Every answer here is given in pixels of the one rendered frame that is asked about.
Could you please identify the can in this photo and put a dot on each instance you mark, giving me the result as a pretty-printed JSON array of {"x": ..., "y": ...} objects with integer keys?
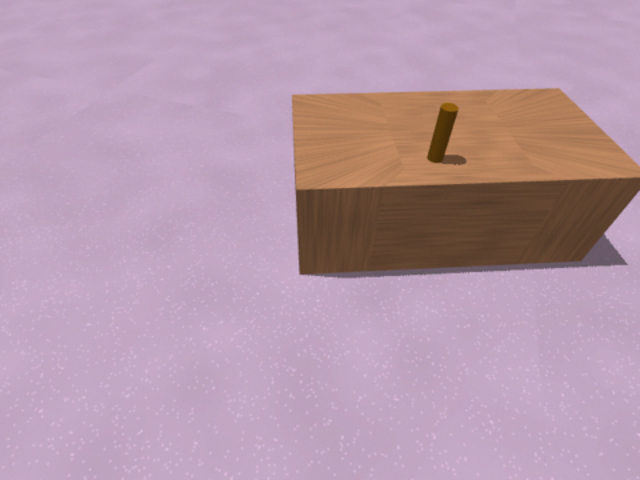
[{"x": 442, "y": 132}]

